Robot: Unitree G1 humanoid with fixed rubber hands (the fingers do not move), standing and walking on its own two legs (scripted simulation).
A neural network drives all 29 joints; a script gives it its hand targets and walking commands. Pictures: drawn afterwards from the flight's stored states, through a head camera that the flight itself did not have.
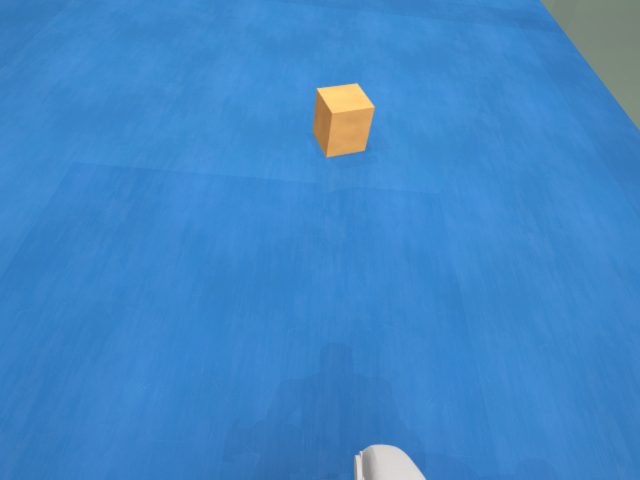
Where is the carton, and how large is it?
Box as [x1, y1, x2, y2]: [313, 84, 374, 157]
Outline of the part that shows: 357,84 317,88 316,90 313,133 326,157 364,150 374,107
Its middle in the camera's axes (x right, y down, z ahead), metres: +0.11 -0.60 +1.87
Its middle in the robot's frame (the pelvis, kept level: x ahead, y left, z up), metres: +1.68 -0.23 -0.65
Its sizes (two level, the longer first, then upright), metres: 0.210 0.200 0.250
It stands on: the floor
